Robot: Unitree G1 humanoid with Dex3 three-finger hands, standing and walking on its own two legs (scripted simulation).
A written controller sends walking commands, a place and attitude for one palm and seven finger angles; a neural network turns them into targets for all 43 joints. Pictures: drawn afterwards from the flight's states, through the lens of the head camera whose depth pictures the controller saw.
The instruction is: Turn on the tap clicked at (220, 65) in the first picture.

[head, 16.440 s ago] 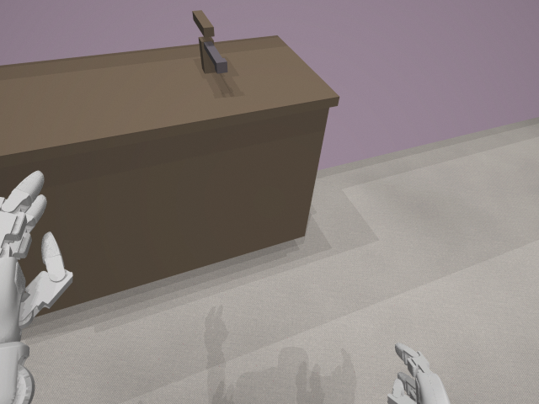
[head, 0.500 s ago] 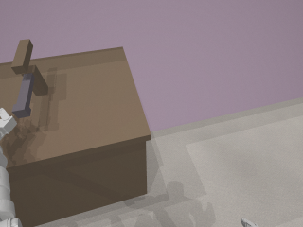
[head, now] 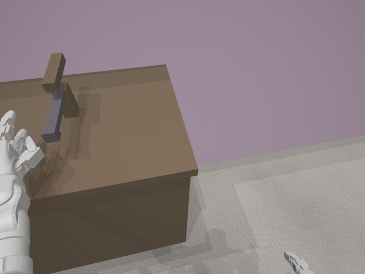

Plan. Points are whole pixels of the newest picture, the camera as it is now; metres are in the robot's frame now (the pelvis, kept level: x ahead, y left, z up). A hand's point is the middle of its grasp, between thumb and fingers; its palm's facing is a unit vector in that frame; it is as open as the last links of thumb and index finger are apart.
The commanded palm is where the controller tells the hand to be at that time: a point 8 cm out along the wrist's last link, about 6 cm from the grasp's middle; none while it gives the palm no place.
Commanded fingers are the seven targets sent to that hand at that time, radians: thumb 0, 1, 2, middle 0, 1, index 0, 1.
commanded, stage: push the lever round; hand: left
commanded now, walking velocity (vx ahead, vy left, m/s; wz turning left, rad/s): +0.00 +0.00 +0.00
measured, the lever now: (51, 134) +0.37 +0.32 +0.11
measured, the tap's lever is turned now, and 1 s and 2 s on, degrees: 0 11 41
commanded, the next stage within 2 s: none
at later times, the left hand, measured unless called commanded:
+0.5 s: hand (53, 149) +0.33 +0.30 +0.10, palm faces +0.52 -0.85 -0.09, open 7.7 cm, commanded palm +0.29 +0.33 +0.10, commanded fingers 0.00 0.90 0.90 -0.15 -0.15 -0.15 -0.15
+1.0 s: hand (68, 148) +0.34 +0.27 +0.10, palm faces +0.58 -0.81 -0.06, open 7.5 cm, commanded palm +0.30 +0.30 +0.10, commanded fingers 0.00 0.90 0.90 -0.15 -0.15 -0.15 -0.15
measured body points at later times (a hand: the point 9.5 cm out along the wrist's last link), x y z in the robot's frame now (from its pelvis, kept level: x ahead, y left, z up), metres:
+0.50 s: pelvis -0.01 -0.02 +0.00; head +0.01 -0.02 +0.45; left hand +0.30 +0.34 +0.11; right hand +0.11 -0.28 -0.11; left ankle -0.01 +0.08 -0.73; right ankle -0.01 -0.11 -0.73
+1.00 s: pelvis -0.01 -0.02 +0.00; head +0.01 -0.03 +0.45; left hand +0.30 +0.31 +0.11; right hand +0.13 -0.28 -0.11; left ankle -0.01 +0.08 -0.73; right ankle -0.01 -0.11 -0.73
